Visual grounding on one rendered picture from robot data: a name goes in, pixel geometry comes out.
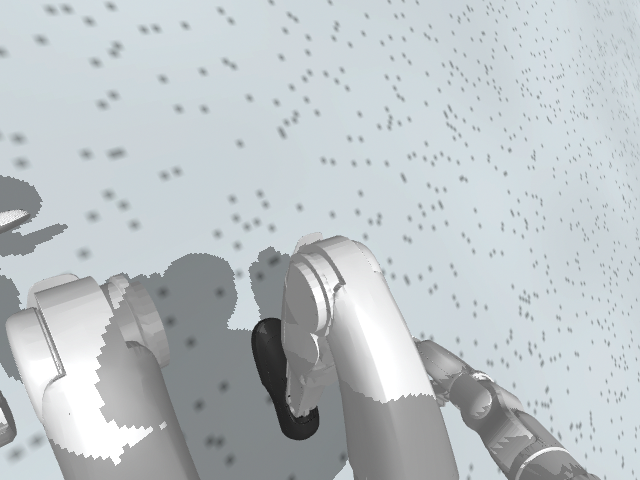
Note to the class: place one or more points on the right robot foot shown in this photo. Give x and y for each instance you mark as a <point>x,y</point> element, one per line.
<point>271,364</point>

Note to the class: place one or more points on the right robot arm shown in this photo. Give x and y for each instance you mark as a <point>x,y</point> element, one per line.
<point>519,444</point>

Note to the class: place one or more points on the right robot hand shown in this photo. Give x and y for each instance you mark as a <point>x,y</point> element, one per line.
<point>442,365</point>

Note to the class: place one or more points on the left robot arm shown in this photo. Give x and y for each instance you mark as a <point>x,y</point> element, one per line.
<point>7,424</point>

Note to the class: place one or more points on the left robot hand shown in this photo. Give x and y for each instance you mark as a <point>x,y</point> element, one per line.
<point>11,219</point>

